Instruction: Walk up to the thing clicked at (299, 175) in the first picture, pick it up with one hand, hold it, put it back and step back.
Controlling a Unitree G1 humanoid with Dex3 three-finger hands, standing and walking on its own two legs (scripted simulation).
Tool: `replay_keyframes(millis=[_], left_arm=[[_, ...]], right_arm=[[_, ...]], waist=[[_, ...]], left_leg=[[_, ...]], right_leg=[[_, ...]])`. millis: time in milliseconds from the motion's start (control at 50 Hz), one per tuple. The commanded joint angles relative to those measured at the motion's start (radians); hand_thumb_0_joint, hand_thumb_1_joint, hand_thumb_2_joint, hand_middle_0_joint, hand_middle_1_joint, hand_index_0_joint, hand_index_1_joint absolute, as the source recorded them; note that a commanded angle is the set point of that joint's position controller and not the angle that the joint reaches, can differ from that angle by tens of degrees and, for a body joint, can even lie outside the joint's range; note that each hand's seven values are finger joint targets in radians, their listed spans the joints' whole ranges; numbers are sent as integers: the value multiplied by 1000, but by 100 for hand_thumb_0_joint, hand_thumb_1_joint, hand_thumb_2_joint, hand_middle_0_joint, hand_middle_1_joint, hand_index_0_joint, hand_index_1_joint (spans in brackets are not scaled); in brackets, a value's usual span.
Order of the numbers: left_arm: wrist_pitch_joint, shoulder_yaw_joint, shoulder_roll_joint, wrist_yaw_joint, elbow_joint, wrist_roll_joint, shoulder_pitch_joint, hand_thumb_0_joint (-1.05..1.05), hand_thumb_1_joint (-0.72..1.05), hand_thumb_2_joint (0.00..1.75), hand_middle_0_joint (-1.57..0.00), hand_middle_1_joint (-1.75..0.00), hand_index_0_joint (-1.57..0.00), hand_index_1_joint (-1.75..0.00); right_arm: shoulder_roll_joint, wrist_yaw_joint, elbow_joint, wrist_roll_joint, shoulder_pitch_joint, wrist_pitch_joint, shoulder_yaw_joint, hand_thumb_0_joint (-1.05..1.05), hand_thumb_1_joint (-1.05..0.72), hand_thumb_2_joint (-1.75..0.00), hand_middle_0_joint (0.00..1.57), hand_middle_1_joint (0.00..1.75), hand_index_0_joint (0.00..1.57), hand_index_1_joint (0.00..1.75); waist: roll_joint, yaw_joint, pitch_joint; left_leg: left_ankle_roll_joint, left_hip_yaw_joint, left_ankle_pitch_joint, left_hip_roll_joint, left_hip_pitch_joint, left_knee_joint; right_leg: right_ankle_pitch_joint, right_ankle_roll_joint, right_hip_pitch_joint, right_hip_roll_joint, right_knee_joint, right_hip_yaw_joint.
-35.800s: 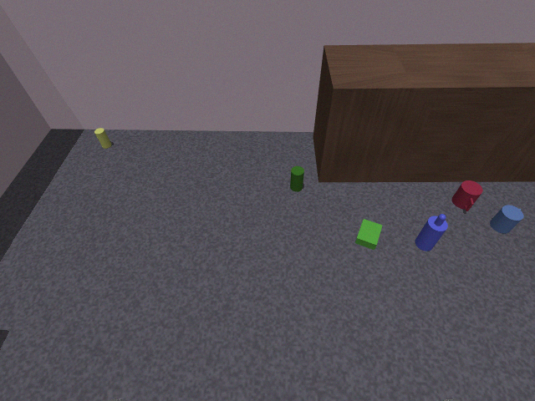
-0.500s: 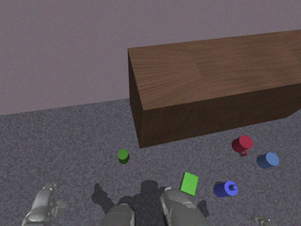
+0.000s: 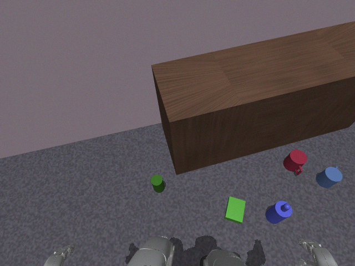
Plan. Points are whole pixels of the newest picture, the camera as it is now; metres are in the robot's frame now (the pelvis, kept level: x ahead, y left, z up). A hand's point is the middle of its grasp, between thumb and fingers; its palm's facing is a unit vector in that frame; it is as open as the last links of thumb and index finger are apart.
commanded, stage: step back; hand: left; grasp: from above
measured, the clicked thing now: (158, 183) +0.53 +0.18 -0.71
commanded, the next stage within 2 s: none
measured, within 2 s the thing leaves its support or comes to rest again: neither
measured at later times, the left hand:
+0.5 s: hand out of the picture -0.09 +0.29 -0.16, palm faces +0.03 -0.93 -0.38, open 7.4 cm
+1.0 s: hand out of the picture -0.22 +0.25 -0.16, palm faces +0.06 -0.91 -0.41, open 7.4 cm
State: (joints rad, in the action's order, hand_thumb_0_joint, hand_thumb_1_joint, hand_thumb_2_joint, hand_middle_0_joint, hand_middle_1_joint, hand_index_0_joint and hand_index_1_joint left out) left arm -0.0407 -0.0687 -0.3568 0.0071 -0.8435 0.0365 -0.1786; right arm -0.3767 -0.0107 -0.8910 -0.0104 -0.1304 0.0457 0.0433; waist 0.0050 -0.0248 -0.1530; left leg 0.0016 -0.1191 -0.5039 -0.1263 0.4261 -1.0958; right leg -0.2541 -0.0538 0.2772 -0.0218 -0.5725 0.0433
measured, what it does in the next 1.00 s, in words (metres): walks backwards: left foot, then right foot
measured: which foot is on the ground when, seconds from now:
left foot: up 0.00-0.18, down 0.20-0.66, up 0.68-0.94, down 0.96-1.00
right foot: down 0.00-0.24, up 0.26-0.58, down 0.60-0.98, up 1.00-1.00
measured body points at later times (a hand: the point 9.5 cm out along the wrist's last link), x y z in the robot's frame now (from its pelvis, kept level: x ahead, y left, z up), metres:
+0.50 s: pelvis -0.17 +0.00 +0.00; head -0.11 +0.03 +0.44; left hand -0.09 +0.33 -0.13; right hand -0.04 -0.30 -0.10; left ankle -0.10 +0.13 -0.73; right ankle -0.21 -0.16 -0.66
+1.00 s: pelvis -0.35 -0.03 -0.02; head -0.28 -0.02 +0.42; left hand -0.22 +0.29 -0.13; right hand -0.26 -0.34 -0.14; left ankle -0.36 +0.07 -0.74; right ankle -0.25 -0.16 -0.73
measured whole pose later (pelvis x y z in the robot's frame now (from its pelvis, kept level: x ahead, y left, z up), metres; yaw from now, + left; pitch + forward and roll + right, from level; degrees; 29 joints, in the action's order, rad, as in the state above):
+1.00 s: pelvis -0.35 -0.03 -0.02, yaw +4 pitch -3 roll +3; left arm -0.07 -0.08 -0.41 0.02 -0.75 0.03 -0.08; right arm -0.34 -0.02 -0.89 0.02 -0.20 0.03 0.05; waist 0.08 -0.01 -0.22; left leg -0.02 0.00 -0.35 -0.09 0.24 -0.65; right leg -0.26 -0.01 0.44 0.07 -0.75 0.03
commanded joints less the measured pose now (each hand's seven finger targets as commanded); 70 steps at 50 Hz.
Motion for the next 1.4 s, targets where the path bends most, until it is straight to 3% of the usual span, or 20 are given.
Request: replay_keyframes(millis=[0,80,180,240,320,540,600,640,660,720,860,940,980,1000,1060,1200,1260,1300,1340,1380], left_arm=[[27,-68,-218,19,125,0,14,0,90,90,-20,-30,-20,-30],[13,-73,-231,22,144,3,-17,0,90,90,-20,-30,-20,-30],[-16,-63,-238,8,174,-16,47,0,90,90,-20,-30,-20,-30],[-13,-79,-228,20,182,-5,111,0,90,90,-20,-30,-20,-30],[-19,-86,-213,6,107,-26,-37,0,90,90,-20,-30,-20,-30],[10,-69,-195,1,60,-19,-97,0,90,90,-20,-30,-20,-30],[18,-82,-238,-3,6,2,-183,0,90,90,-20,-30,-20,-30],[9,-120,-437,-3,83,16,-54,0,90,90,-20,-30,-20,-30],[14,-116,-418,6,116,9,45,0,90,90,-20,-30,-20,-30],[22,-85,-269,12,129,8,129,0,90,90,-20,-30,-20,-30],[7,-81,-253,32,140,11,-9,0,90,90,-20,-30,-20,-30],[-22,-53,-209,21,167,-17,36,0,90,90,-20,-30,-20,-30],[-22,-56,-208,32,176,-25,60,0,90,90,-20,-30,-20,-30],[-22,-66,-242,36,165,-18,98,0,90,90,-20,-30,-20,-30],[-29,-70,-220,23,110,-34,10,0,90,90,-20,-30,-20,-30],[32,-45,-200,3,70,-17,1,0,90,90,-20,-30,-20,-30],[58,-51,-196,7,-36,-13,-133,0,90,90,-20,-30,-20,-30],[70,-74,-257,12,-78,12,-157,0,90,90,-20,-30,-20,-30],[63,-103,-421,14,-4,27,-3,0,90,90,-20,-30,-20,-30],[78,-70,-306,12,21,18,122,0,90,90,-20,-30,-20,-30]], right_arm=[[-190,-27,73,4,-38,-31,35,0,-90,-90,20,30,20,30],[-176,-31,94,11,-49,-37,36,0,-90,-90,20,30,20,30],[-187,-22,49,35,-165,-42,59,0,-90,-90,20,30,20,30],[-399,-12,99,52,-41,-38,104,0,-90,-90,20,30,20,30],[-251,-24,138,58,106,-57,60,0,-90,-90,20,30,20,30],[-286,-23,142,42,2,-27,82,0,-90,-90,20,30,20,30],[-250,-16,154,21,35,-9,72,0,-90,-90,20,30,20,30],[-205,-35,182,15,73,-8,70,0,-90,-90,20,30,20,30],[-250,-35,163,14,49,-7,89,0,-90,-90,20,30,20,30],[-202,-22,100,5,-52,-14,63,0,-90,-90,20,30,20,30],[-160,-31,121,25,-59,-42,42,0,-90,-90,20,30,20,30],[-202,-27,69,48,-163,-47,73,0,-90,-90,20,30,20,30],[-386,-17,110,50,-67,-37,100,0,-90,-90,20,30,20,30],[-393,-24,124,49,-27,-46,105,0,-90,-90,20,30,20,30],[-251,-31,137,60,61,-47,62,0,-90,-90,20,30,20,30],[-235,-7,100,52,-52,-40,72,0,-90,-90,20,30,20,30],[-278,5,94,54,-2,-10,83,0,-90,-90,20,30,20,30],[-176,8,104,43,-5,-8,54,0,-90,-90,20,30,20,30],[-209,-6,115,45,68,-18,67,0,-90,-90,20,30,20,30],[-234,11,59,30,29,-26,76,0,-90,-90,20,30,20,30]], waist=[[86,-11,182],[171,-26,244],[124,42,248],[-265,87,112],[-105,-40,96],[-228,35,241],[-109,-1,243],[354,-56,127],[316,-8,44],[153,63,69],[232,-22,192],[82,17,248],[-233,31,218],[-249,49,171],[-114,-30,136],[-195,76,227],[-234,14,234],[0,3,168],[195,-50,14],[96,32,-69]], left_leg=[[24,-8,-13,10,70,21],[31,50,-37,77,23,272],[-23,100,323,106,-251,697],[-309,-453,299,568,-27,853],[-191,-111,529,361,-104,744],[-212,-82,556,365,-298,584],[-103,-22,329,265,-69,473],[7,28,-115,42,62,53],[7,-50,-86,97,-18,-66],[-7,-30,42,-5,40,-111],[12,65,-32,94,45,330],[-31,16,421,157,-265,726],[-267,-372,624,508,-185,742],[-331,-470,559,576,-30,787],[-219,-121,670,367,-106,693],[-217,-90,141,320,-382,692],[-187,-53,42,320,-228,639],[-79,44,6,201,63,397],[12,-56,-62,126,83,202],[11,-55,77,141,-51,156]], right_leg=[[454,-160,-206,210,130,201],[496,-176,-305,252,89,205],[239,-64,-88,190,9,150],[-395,49,160,-68,-484,108],[-199,34,220,-110,-727,175],[-178,76,8,10,-32,-3],[-2,13,-166,47,161,65],[-113,-228,161,425,316,551],[-143,-239,328,452,351,561],[216,-125,124,224,167,161],[480,-145,-241,262,29,181],[268,-37,-34,173,-157,115],[-378,37,177,-40,-482,36],[-393,39,117,-18,-636,131],[-258,33,186,-73,-753,172],[-278,86,139,-8,-170,10],[-163,38,-113,-3,228,-60],[-212,-17,-243,92,279,192],[-712,-200,202,444,425,621],[-551,-146,295,335,383,394]])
